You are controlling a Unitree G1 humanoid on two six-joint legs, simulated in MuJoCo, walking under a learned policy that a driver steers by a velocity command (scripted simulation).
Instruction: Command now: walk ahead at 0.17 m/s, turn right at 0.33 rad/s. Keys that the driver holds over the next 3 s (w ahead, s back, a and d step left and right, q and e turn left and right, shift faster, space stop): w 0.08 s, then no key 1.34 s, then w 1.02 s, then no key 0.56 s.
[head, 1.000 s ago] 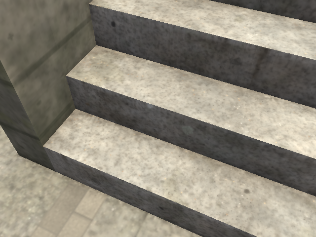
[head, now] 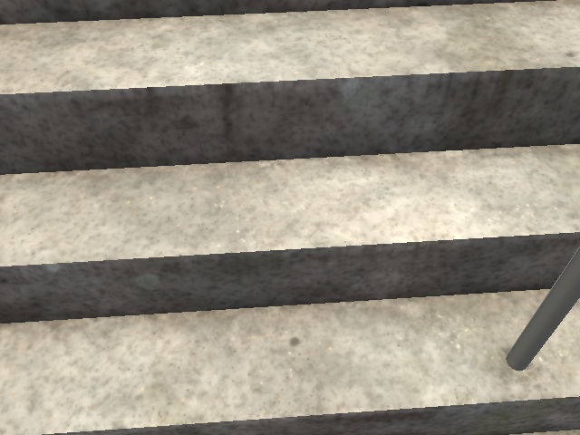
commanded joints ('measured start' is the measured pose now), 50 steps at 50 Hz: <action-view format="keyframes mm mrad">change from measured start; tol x8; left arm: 1 20 17 -12 -78 10 -28 -7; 3 -19 153 23 -83 9 -61 -10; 10 -60 -10 -29 -49 18 -82 -27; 17 -31 163 11 -39 6 -52 -14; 21 -28 33 -15 -22 4 -53 -31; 50 -33 44 0 185 -3 -42 -24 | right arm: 1 84 -173 -32 -62 -48 -11 -1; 8 38 -58 4 -63 -21 -34 -7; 17 232 -55 27 -45 -23 -47 37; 19 143 -65 29 -43 -12 -42 31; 50 176 -62 40 88 -4 -4 -1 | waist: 1 -14 180 -92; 6 -5 87 9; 15 -17 123 -72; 17 -70 -15 -125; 22 -17 -68 -39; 50 -14 -1 2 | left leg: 1 325 351 -392 -213 -54 194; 2 214 441 -529 -266 -229 298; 4 192 345 -407 -294 -346 237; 8 84 197 -120 -231 155 197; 11 101 188 -67 -129 426 200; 15 68 179 -102 -76 327 124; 19 -13 57 18 -48 43 16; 27 64 71 23 28 150 12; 50 66 70 22 -22 68 -1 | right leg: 1 -308 1 -31 231 -394 15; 3 -377 -112 -51 454 -276 59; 6 -313 -166 -142 461 -102 126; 12 -14 -146 -251 86 -53 123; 14 90 -147 -240 -125 116 86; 17 306 -250 -130 -2 405 -5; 20 232 -202 -148 -15 305 2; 31 170 -194 -145 1 445 -4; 50 160 -170 -169 -41 271 13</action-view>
